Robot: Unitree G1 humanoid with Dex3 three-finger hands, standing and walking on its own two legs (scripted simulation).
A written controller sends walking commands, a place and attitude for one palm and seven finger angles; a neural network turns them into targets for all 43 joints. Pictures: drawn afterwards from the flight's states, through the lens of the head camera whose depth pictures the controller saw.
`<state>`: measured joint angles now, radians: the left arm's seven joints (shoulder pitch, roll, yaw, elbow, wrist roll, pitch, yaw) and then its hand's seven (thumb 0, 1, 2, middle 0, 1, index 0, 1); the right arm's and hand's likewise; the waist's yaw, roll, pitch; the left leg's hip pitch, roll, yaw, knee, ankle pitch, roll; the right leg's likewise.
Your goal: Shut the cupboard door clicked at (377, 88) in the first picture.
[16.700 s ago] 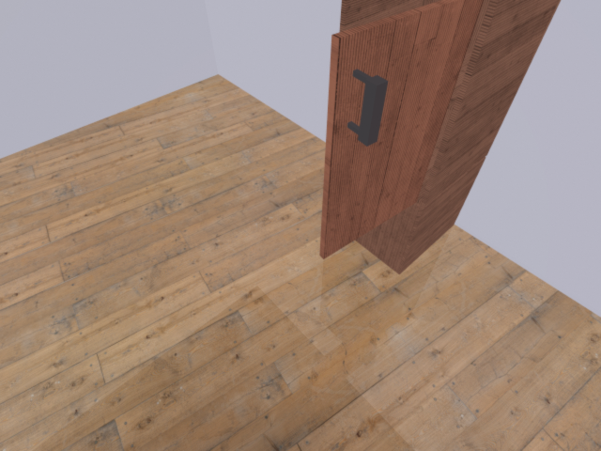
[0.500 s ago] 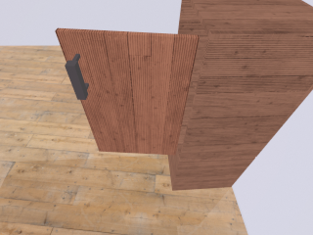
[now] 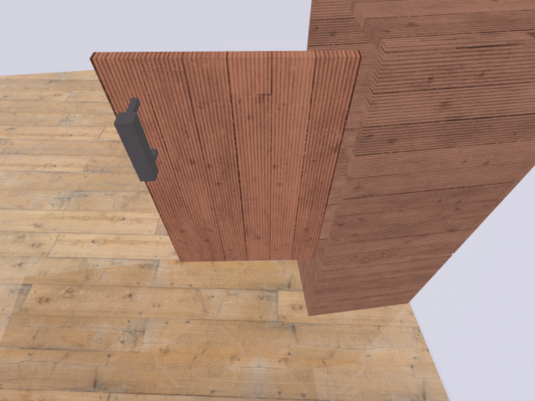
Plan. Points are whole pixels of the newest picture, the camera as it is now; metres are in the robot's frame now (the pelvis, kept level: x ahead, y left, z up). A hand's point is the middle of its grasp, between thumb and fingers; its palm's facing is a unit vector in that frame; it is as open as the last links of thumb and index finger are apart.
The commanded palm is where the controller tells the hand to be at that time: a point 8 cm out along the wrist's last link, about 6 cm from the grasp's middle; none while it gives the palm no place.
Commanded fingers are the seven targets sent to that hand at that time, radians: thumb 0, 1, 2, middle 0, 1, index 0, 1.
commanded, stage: come to a stop and stand still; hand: left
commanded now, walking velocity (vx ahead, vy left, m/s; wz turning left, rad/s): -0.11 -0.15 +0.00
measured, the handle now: (141, 140) +0.47 +0.23 +0.12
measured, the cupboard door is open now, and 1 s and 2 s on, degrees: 84 84 84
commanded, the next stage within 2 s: look again from close up in 0.94 s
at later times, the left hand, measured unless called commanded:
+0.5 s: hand out of the picture +0.08 +0.17 -0.17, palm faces +0.00 -0.98 -0.22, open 7.3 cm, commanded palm none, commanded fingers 0.00 0.90 0.90 -0.20 -0.30 -0.20 -0.30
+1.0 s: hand out of the picture +0.00 +0.17 -0.18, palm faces +0.03 -0.99 -0.16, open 7.4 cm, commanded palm none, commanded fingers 0.00 0.90 0.90 -0.20 -0.30 -0.20 -0.30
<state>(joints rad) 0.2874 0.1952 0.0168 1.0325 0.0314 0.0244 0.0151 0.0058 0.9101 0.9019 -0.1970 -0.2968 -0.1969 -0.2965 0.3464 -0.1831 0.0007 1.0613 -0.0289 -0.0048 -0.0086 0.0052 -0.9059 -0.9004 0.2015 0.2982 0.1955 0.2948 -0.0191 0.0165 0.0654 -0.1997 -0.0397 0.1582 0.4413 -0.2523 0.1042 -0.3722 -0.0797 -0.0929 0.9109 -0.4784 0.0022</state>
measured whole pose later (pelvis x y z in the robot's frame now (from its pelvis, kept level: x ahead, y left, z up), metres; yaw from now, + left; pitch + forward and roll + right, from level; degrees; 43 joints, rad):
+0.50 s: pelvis +0.02 -0.01 +0.00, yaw +0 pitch -1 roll +0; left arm 0.20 0.16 0.00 1.01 0.02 0.01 0.05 -0.01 0.93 0.90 -0.20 -0.30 -0.20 -0.30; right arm 0.25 -0.16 -0.01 1.08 -0.01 0.01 -0.02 0.01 -0.92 -0.90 0.20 0.30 0.20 0.29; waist -0.01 0.00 0.05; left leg -0.16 -0.03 0.16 0.45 -0.29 0.08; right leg -0.25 -0.02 -0.09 0.49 -0.24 -0.02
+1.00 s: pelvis +0.02 +0.01 +0.00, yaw +2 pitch -1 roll +0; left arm 0.32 0.14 -0.03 1.09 0.02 -0.01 0.03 0.00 0.91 0.90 -0.20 -0.30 -0.20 -0.30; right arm 0.29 -0.17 0.03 1.07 -0.02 -0.01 -0.01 0.01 -0.91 -0.90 0.20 0.30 0.20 0.29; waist 0.00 0.00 0.03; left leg -0.14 -0.07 0.13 0.40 -0.26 0.11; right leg -0.21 -0.05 -0.12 0.44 -0.21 0.01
